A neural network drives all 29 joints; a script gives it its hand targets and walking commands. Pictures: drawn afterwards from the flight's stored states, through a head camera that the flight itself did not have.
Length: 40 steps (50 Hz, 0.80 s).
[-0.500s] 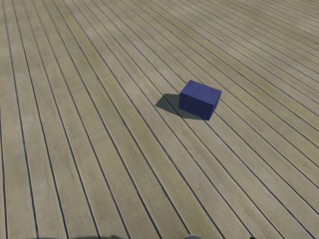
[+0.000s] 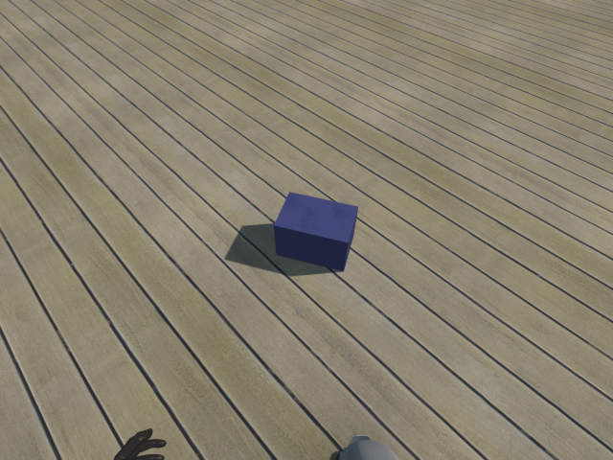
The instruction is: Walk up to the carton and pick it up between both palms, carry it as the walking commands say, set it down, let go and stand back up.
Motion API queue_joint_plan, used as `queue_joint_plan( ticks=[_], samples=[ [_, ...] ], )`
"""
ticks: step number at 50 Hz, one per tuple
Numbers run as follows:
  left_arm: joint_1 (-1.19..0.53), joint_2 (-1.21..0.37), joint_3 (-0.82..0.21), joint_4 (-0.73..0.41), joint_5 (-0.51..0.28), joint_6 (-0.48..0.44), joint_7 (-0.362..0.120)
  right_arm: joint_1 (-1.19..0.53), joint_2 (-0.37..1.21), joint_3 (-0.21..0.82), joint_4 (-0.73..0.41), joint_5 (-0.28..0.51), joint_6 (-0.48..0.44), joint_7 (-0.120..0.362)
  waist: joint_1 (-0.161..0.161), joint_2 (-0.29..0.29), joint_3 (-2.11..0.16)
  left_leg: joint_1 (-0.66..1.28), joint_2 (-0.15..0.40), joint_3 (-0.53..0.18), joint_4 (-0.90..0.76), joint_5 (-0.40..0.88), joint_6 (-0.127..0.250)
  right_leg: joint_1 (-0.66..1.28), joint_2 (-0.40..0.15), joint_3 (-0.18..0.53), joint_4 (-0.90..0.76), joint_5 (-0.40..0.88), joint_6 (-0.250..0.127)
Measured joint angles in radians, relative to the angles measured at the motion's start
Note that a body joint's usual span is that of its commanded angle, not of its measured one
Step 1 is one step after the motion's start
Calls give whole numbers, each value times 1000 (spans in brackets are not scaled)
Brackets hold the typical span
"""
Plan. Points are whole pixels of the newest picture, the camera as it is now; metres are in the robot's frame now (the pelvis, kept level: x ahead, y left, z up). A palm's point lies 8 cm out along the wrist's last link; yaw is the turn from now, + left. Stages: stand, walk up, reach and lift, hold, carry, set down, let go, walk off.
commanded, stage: walk up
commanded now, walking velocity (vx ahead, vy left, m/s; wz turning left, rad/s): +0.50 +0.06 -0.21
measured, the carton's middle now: (316, 231) +1.01 -0.10 -0.65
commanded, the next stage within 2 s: none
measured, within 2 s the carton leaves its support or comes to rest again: neither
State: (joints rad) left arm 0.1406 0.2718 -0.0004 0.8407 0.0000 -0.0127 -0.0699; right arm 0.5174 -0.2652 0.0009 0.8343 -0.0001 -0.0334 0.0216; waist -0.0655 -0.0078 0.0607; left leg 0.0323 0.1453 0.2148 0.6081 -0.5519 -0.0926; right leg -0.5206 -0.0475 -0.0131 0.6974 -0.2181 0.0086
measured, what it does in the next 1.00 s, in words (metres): walks ahead: left foot, then right foot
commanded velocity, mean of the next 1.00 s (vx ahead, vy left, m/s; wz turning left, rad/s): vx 0.40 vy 0.04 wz -0.08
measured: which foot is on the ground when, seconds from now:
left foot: down 0.00-0.00, up 0.02-0.32, down 0.34-0.70, up 0.72-1.00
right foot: down 0.00-0.34, up 0.36-0.68, down 0.70-1.00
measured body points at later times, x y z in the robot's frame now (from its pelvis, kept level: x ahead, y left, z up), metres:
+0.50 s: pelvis +0.22 +0.01 +0.03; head +0.25 +0.03 +0.48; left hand +0.28 +0.27 -0.13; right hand +0.31 -0.24 -0.09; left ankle +0.24 +0.13 -0.70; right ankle +0.19 -0.13 -0.63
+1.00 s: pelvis +0.38 -0.04 +0.03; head +0.41 -0.05 +0.48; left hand +0.46 +0.22 -0.10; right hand +0.50 -0.29 -0.10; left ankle +0.43 +0.09 -0.65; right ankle +0.40 -0.16 -0.70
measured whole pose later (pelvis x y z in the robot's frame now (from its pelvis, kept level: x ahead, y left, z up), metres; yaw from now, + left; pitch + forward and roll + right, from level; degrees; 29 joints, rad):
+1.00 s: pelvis +0.38 -0.04 +0.03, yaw -5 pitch -1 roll +2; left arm 0.22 0.26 0.00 0.93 0.00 -0.03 -0.02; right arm 0.14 -0.24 0.00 0.83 0.00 0.03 0.03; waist 0.05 -0.01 0.08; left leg -0.48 0.10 0.12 0.94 -0.47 -0.06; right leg -0.29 -0.05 -0.03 0.54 -0.24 -0.01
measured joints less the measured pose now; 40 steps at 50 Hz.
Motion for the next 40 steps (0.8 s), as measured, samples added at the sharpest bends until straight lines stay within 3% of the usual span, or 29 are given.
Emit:
queue_joint_plan(
  ticks=[3,5,10,15,18,21,24,28,34,36,40],
  samples=[
    [-2,-4,0,-1,0,-17,8,-67,-1,0,-1,0,20,3,4,2,27,-162,-16,-93,407,-18,18,-9,9,3,116,-32,-20],
    [7,-5,0,13,0,-17,17,-141,-1,0,-2,0,21,5,13,4,35,-276,-29,-113,541,8,31,26,19,6,96,-64,-24],
    [35,-5,0,41,0,-18,32,-303,-1,0,-3,0,21,11,73,7,36,-487,-29,-114,516,55,34,144,44,5,-35,-56,-24],
    [76,-6,-1,83,0,-18,34,-419,-1,0,-3,0,19,24,117,8,31,-502,-33,-116,173,136,34,257,55,4,-121,-79,-15],
    [111,-6,0,118,0,-13,34,-434,0,0,-2,0,-4,19,111,5,11,-448,-34,-115,62,307,59,256,58,5,4,-182,-13],
    [110,-6,0,133,0,-2,34,-389,13,0,-1,0,-6,15,105,-5,7,-400,-39,-100,68,277,95,160,50,5,293,-208,-13],
    [110,-6,0,131,0,-2,33,-316,25,0,-2,0,-9,14,89,-6,6,-324,-39,-88,1,255,93,77,27,6,399,-123,-13],
    [93,-5,-1,127,0,4,29,-215,32,0,-2,0,-11,11,59,-8,12,-231,-40,-80,-68,238,78,22,-6,7,331,-90,-8],
    [56,-5,-1,98,0,5,25,-125,32,0,-1,0,4,7,36,-9,17,-125,-41,-56,-77,156,31,81,-17,-8,-49,-45,-7],
    [52,-5,0,86,0,-6,25,-116,31,0,-1,0,14,5,35,-5,15,-129,-33,-56,6,105,23,98,-17,-13,-70,65,-8],
    [50,-9,0,80,0,-16,28,-190,31,0,-2,0,36,-6,45,-2,23,-289,-40,-91,367,55,29,109,-8,-12,-10,-31,-25]
  ],
)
